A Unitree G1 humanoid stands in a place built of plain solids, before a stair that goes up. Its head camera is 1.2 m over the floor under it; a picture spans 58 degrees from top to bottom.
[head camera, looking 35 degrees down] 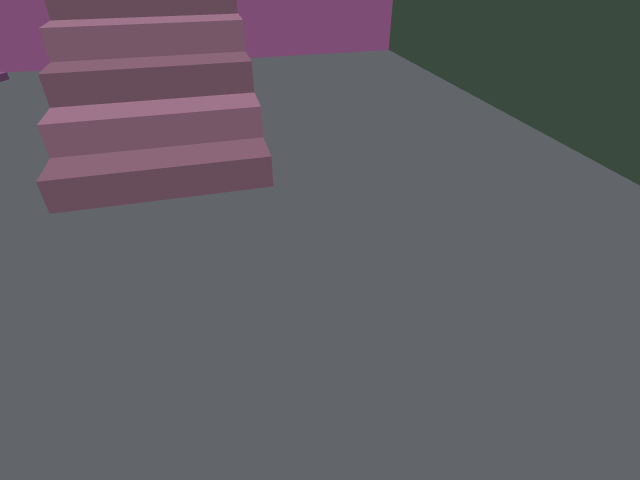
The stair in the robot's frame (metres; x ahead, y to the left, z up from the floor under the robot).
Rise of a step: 0.19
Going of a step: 0.29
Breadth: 1.20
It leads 15 degrees to the left of straight ahead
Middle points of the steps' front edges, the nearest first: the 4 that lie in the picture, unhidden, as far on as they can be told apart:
2.11 0.85 0.19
2.39 0.93 0.38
2.67 1.00 0.57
2.96 1.08 0.76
